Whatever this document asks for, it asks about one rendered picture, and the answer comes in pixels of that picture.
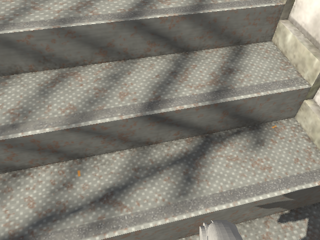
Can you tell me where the right robot thigh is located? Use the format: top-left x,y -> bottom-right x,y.
199,220 -> 243,240

